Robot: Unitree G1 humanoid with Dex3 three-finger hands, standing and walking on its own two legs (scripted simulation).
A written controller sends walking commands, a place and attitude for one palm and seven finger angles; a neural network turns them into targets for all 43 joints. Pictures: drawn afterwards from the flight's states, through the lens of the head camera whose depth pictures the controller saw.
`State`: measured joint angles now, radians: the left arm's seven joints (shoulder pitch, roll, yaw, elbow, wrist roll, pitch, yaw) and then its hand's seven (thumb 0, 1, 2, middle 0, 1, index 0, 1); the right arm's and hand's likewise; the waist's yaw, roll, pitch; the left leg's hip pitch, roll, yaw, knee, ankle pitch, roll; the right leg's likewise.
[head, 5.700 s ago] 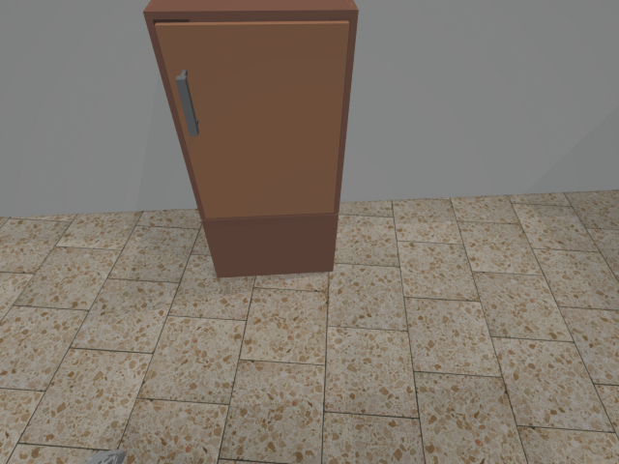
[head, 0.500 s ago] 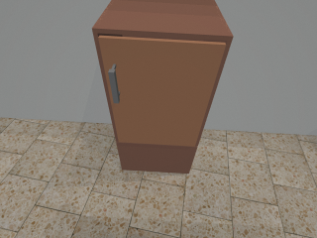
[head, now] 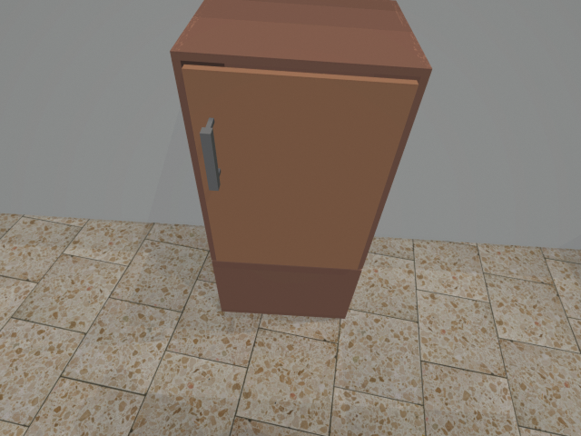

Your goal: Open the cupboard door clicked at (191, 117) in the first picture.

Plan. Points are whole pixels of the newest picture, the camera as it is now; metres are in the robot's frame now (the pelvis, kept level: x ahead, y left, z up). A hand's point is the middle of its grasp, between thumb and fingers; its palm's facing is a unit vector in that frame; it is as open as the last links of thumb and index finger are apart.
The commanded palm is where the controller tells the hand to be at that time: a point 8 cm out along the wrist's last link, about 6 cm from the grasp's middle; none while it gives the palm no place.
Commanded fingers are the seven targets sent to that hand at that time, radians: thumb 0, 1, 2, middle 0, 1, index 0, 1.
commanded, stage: look again from close up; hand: left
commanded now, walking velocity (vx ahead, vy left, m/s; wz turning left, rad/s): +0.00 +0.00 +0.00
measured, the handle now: (212, 155) +0.63 +0.21 +0.01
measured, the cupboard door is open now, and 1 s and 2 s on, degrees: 0 0 0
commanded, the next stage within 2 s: shuffle to correct the standing spot in 0.24 s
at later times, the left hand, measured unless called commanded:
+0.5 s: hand out of the picture -0.02 +0.15 -0.18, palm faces +0.06 -0.99 -0.14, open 7.4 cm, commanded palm none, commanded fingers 0.00 0.90 0.90 -0.20 -0.30 -0.20 -0.30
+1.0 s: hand out of the picture +0.15 +0.19 -0.18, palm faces +0.03 -0.97 -0.22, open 7.2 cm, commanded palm none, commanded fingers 0.00 0.90 0.90 -0.20 -0.30 -0.20 -0.30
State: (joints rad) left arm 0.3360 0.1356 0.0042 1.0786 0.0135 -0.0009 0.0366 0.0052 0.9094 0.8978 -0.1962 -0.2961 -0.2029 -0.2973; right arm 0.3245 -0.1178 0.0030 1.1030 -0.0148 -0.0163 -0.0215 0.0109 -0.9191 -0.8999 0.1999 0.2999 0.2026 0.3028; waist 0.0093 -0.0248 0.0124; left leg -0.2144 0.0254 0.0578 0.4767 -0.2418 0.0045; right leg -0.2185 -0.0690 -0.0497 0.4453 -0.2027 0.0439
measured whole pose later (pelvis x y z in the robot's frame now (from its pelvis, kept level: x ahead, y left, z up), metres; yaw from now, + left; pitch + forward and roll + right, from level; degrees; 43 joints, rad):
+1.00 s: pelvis +0.12 +0.00 -0.01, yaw +1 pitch +1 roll +0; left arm 0.23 0.19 0.05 1.03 0.02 -0.01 0.02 0.04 0.96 0.90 -0.20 -0.30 -0.20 -0.30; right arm 0.43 -0.07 0.01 1.11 -0.02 -0.05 -0.04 0.00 -0.91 -0.90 0.20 0.30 0.20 0.30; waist -0.03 -0.01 0.09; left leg -0.06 0.01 0.05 0.47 -0.41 0.00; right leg -0.40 -0.04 -0.10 0.57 -0.15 -0.01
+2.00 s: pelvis +0.07 +0.02 +0.00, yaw +1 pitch -2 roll +0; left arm 0.34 0.10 -0.02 1.11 0.01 0.00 0.03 0.01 0.91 0.90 -0.20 -0.30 -0.20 -0.30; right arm 0.31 -0.12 0.01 1.13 -0.01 0.01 -0.02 0.00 -0.92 -0.90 0.20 0.30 0.20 0.30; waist 0.00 -0.02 0.01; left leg -0.23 0.00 0.08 0.41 -0.16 0.03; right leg -0.13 0.01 -0.03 0.42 -0.26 -0.02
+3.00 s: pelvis +0.09 +0.04 -0.01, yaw +3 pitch +1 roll +1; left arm 0.41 0.19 0.05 0.19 -0.13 -0.06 0.10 0.02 0.87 0.88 -0.20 -0.32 -0.21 -0.32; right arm 0.31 -0.21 0.00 0.83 0.02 -0.23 -0.05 0.01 -0.91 -0.90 0.20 0.30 0.20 0.30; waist -0.02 -0.02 -0.04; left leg -0.33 -0.06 0.08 0.54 -0.24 0.06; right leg -0.26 -0.05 -0.03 0.61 -0.38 -0.01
